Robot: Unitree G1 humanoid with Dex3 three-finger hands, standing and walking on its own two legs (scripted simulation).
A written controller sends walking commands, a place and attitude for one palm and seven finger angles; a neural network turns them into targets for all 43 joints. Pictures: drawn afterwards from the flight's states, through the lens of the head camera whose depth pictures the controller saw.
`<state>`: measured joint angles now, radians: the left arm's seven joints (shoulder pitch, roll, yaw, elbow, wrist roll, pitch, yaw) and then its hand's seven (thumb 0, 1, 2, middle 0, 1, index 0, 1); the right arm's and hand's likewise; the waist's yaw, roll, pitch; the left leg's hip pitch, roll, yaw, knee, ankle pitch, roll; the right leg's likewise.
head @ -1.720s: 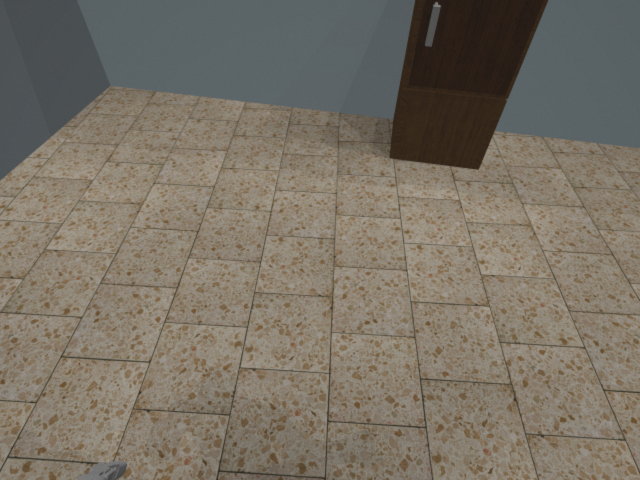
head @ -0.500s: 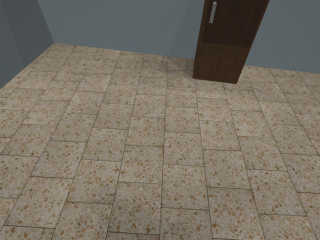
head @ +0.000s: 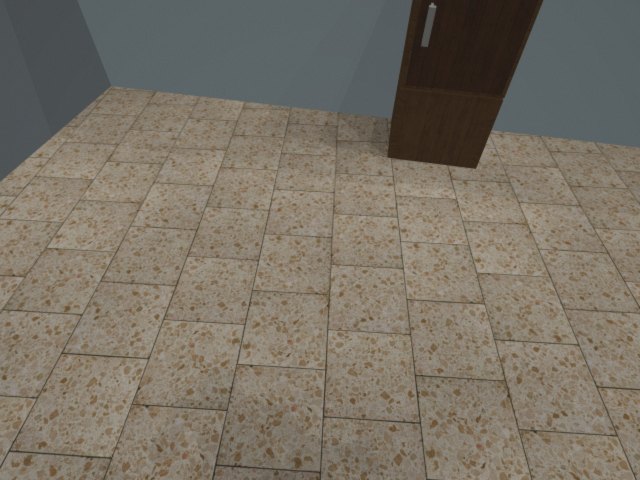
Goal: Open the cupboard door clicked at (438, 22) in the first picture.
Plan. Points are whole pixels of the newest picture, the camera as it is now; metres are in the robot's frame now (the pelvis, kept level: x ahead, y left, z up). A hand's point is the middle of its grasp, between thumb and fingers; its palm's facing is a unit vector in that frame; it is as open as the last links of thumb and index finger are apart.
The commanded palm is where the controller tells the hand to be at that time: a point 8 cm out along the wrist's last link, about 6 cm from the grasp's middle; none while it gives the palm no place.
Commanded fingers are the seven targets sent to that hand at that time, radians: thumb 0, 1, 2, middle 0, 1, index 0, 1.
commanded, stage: walk to a spot facing it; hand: left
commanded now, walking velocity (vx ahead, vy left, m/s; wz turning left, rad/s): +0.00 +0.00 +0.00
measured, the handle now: (428, 24) +1.74 -0.33 -0.09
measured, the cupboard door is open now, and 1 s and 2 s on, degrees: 0 0 0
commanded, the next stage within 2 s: none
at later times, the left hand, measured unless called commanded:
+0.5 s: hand out of the picture +0.06 +0.14 -0.17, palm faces -0.11 -0.97 -0.20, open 7.3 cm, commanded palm none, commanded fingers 0.00 0.90 0.90 -0.20 -0.30 -0.20 -0.30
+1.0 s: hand (252, 331) +0.40 +0.15 -0.19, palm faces -0.34 -0.92 -0.19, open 7.4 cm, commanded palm none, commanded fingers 0.00 0.90 0.90 -0.20 -0.30 -0.20 -0.30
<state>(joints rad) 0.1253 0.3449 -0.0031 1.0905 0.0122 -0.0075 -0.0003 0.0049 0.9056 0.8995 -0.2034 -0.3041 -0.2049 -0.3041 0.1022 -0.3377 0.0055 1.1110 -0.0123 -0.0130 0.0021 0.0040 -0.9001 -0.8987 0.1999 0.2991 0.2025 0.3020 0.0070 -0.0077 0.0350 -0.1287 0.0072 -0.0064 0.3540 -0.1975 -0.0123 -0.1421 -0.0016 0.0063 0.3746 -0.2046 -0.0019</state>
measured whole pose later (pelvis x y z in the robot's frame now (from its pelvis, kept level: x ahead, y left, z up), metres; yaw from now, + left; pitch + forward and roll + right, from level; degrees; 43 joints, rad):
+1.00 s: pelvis +0.30 -0.02 -0.01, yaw -25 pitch +0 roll +0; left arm 0.28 0.23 0.09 1.01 0.03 -0.01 -0.01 0.01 0.91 0.90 -0.20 -0.30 -0.20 -0.30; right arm 0.22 -0.14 -0.05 1.00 -0.02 -0.08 -0.02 -0.01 -0.93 -0.90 0.20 0.30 0.20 0.30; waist 0.03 -0.06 0.03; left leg -0.24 0.04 0.21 0.50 -0.25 0.05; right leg -0.53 -0.05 -0.03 1.23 -0.29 -0.03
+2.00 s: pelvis +0.70 -0.22 +0.00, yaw -37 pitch -1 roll +0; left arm 0.26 0.18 0.08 1.08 0.03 0.00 -0.02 0.01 0.91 0.90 -0.20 -0.30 -0.20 -0.30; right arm 0.33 -0.12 -0.03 1.08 -0.03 -0.08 -0.01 0.00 -0.91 -0.90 0.19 0.30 0.20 0.30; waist 0.01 -0.04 0.02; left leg -0.11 0.08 0.26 0.39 -0.26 0.01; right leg -0.55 -0.11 -0.06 1.10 -0.24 0.00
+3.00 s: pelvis +0.93 -0.42 -0.01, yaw -24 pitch +1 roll -2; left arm 0.17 0.24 0.10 0.95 0.02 0.03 0.02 0.00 0.91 0.90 -0.20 -0.30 -0.20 -0.30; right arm 0.17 -0.18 -0.05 0.94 -0.02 0.02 0.01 0.00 -0.91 -0.90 0.20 0.30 0.20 0.30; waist 0.00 -0.01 0.06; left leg -0.33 -0.04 0.06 0.47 -0.16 0.09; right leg -0.51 -0.11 0.00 1.08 -0.35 0.09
